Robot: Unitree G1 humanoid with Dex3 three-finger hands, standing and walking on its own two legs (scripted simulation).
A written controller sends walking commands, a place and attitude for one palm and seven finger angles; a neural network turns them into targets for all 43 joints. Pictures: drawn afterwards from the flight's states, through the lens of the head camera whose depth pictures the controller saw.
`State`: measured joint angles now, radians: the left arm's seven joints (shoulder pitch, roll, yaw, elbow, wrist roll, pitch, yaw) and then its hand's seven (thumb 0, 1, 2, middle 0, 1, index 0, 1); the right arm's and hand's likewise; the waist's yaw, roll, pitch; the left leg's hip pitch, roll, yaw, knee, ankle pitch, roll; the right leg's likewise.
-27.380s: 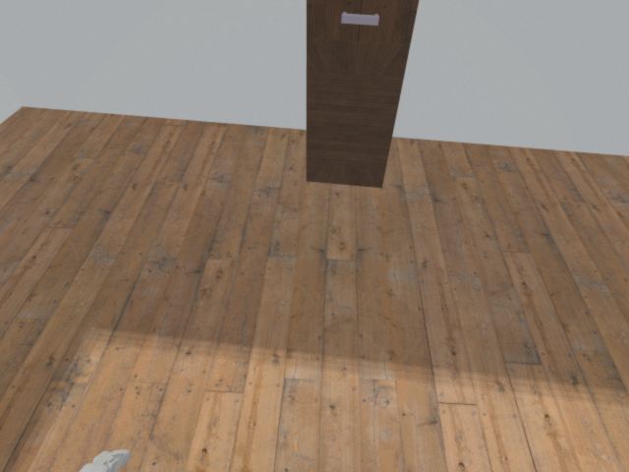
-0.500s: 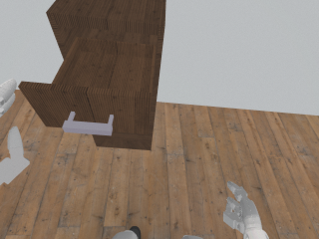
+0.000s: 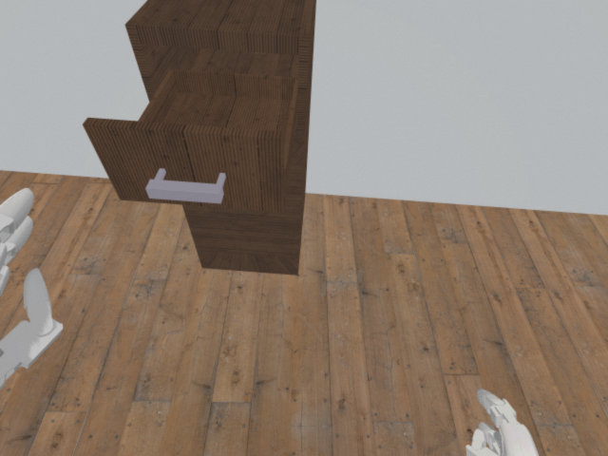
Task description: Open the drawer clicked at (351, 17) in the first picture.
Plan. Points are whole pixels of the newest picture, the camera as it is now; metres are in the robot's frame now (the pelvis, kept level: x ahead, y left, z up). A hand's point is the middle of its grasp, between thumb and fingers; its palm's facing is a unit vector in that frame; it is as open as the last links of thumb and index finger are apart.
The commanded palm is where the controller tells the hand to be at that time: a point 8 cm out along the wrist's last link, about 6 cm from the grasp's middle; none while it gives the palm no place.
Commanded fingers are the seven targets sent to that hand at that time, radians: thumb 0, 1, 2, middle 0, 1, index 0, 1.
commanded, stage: stop stepping back and stand still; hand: left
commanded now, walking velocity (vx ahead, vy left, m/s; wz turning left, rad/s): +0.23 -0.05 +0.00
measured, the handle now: (188, 183) +0.54 +0.23 +0.01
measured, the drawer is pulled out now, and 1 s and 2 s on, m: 0.29 0.29 0.29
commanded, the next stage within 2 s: let the arm hang, fingers relaxed in 0.42 s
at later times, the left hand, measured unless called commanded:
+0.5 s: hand (60, 355) +0.17 +0.20 +0.19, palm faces +0.35 -0.80 -0.49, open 7.4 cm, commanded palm none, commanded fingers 0.00 0.90 0.90 -0.20 -0.30 -0.20 -0.30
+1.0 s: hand out of the picture -0.05 +0.18 -0.16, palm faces +0.09 -0.96 -0.25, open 7.1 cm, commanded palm none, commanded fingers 0.00 0.90 0.90 -0.20 -0.30 -0.20 -0.30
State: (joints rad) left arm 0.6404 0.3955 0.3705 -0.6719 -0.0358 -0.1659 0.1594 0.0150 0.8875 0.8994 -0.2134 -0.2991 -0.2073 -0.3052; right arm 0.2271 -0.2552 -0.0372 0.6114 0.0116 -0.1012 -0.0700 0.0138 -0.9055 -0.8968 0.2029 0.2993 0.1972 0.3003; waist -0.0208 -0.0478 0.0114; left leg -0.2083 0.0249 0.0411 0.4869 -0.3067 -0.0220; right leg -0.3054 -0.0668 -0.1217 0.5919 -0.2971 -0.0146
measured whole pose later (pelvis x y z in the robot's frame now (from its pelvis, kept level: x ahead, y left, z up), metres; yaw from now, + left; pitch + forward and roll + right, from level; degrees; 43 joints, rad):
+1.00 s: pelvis -0.04 -0.02 +0.01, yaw +4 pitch -1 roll +0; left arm 0.31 0.21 0.03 0.98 0.01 0.04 0.02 -0.02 0.97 0.90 -0.21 -0.30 -0.20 -0.30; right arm 0.33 -0.18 0.00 0.99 -0.02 0.05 -0.02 0.01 -0.91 -0.90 0.20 0.30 0.20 0.30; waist 0.01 0.01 0.09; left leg -0.20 0.06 0.04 0.49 -0.27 -0.03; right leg -0.26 0.00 -0.15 0.44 -0.16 -0.07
